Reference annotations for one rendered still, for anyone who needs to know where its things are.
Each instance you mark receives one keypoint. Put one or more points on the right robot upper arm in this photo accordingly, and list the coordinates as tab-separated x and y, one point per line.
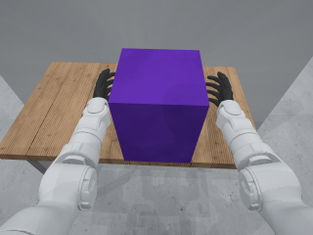
272	190

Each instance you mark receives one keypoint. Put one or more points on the left robot forearm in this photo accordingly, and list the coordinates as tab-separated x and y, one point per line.
87	139

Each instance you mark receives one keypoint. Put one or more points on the right robot forearm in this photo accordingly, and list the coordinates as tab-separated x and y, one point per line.
244	142

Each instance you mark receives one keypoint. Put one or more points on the left robot upper arm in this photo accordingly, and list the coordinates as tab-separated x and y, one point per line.
66	190

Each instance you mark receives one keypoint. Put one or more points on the carton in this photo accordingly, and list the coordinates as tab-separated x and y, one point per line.
158	104

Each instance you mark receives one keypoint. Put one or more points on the robot right hand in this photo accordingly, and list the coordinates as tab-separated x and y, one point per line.
224	88

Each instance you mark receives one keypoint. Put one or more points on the table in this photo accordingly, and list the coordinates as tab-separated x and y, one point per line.
52	112

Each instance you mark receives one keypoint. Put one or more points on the robot left hand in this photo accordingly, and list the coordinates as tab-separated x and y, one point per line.
101	89

